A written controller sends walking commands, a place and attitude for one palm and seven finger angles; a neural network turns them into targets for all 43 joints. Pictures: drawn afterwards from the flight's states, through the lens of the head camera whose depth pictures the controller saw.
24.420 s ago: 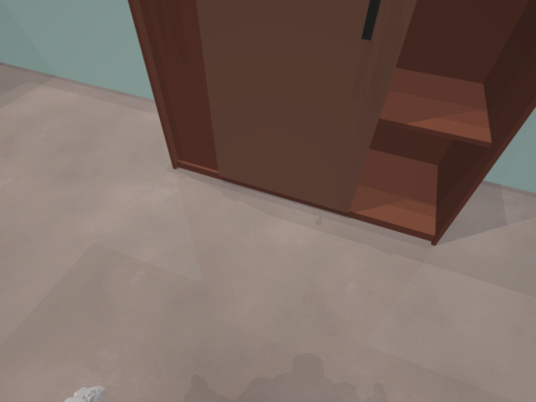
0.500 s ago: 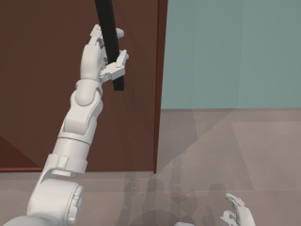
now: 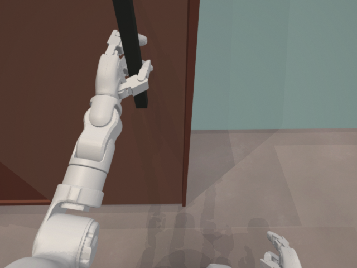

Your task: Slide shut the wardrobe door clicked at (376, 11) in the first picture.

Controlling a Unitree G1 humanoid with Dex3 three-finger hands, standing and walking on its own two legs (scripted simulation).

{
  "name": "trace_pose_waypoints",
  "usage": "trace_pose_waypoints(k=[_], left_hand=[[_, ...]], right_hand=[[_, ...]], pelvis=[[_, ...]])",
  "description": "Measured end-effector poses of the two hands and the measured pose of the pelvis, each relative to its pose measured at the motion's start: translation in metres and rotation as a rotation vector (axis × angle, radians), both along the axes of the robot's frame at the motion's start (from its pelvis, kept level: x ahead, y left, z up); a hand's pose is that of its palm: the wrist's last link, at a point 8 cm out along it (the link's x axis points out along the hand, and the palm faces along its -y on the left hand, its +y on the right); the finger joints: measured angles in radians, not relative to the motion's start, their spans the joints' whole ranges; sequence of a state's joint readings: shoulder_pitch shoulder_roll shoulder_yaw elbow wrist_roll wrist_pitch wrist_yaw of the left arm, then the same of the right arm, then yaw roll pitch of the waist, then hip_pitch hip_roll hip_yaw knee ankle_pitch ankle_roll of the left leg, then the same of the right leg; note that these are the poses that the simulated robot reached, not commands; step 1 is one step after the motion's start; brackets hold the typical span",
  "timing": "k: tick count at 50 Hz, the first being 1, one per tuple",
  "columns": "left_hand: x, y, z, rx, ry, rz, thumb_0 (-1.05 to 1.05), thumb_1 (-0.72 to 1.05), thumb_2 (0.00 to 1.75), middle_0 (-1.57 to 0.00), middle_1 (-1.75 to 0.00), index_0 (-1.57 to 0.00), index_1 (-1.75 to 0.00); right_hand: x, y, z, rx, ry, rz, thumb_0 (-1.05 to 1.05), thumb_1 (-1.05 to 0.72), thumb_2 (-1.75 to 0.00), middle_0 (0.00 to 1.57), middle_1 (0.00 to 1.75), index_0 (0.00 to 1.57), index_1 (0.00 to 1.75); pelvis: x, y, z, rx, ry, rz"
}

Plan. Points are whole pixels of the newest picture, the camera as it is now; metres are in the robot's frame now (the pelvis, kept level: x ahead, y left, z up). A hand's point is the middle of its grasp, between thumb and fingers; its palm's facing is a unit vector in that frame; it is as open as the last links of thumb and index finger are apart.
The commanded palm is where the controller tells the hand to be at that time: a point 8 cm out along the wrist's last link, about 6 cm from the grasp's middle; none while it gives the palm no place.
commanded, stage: step sideways, sliding the door along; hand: left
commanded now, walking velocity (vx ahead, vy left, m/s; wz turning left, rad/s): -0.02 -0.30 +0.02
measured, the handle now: (134, 50) +0.48 +0.10 +0.23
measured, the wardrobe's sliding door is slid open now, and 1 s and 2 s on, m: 0.00 0.00 0.00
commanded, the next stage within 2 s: stop walking and hold the door there in 0.52 s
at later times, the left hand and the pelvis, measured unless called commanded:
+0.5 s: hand (143, 78) +0.42 +0.08 +0.21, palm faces -0.04 -1.00 -0.08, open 6.9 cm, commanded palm +0.41 +0.12 +0.22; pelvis -0.01 +0.00 +0.00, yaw +0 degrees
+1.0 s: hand (141, 78) +0.42 +0.08 +0.21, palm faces -0.09 -0.99 -0.08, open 6.9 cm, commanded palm +0.41 +0.12 +0.21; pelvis +0.01 +0.03 +0.01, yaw +0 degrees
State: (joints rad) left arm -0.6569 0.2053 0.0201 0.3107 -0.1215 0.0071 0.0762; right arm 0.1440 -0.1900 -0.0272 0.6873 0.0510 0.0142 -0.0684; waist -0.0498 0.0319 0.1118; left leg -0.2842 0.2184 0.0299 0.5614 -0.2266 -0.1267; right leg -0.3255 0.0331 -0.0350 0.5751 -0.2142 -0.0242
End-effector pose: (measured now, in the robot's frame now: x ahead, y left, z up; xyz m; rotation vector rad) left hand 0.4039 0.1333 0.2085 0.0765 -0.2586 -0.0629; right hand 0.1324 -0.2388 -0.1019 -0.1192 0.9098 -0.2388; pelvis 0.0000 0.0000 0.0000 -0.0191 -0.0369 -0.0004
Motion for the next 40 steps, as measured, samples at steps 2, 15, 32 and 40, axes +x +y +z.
trace_pose_waypoints(k=[2,15,32,40], left_hand=[[0.0,0.0,0.0,0.0,0.001,0.0,0.0,0.67,0.77,-0.43,-1.4,-0.17,-1.36],[-0.001,-0.001,0.001,-0.002,0.009,0.008,0.01,0.67,0.78,-0.42,-1.4,-0.17,-1.36],[-0.001,-0.001,0.001,-0.005,0.013,0.013,0.01,0.67,0.78,-0.41,-1.4,-0.17,-1.36],[0.0,0.0,0.0,-0.001,0.006,0.005,0.0,0.67,0.78,-0.42,-1.4,-0.17,-1.36]], right_hand=[[0.0,-0.001,0.001,-0.002,-0.003,0.0,0.01,-0.9,-0.9,0.2,0.3,0.2,0.3],[-0.003,-0.004,0.001,0.0,-0.006,-0.005,0.01,-0.9,-0.9,0.2,0.3,0.2,0.3],[-0.012,-0.006,-0.003,-0.002,0.016,-0.006,0.01,-0.9,-0.9,0.2,0.3,0.2,0.3],[-0.007,-0.003,0.001,-0.021,0.003,-0.001,0.01,-0.9,-0.9,0.2,0.3,0.2,0.3]], pelvis=[[0.0,0.0,0.0,0.001,0.001,0.0],[-0.004,-0.002,0.001,0.0,-0.003,-0.002],[-0.005,-0.003,0.0,0.002,-0.003,-0.001],[0.001,0.005,0.002,0.005,0.001,0.006]])
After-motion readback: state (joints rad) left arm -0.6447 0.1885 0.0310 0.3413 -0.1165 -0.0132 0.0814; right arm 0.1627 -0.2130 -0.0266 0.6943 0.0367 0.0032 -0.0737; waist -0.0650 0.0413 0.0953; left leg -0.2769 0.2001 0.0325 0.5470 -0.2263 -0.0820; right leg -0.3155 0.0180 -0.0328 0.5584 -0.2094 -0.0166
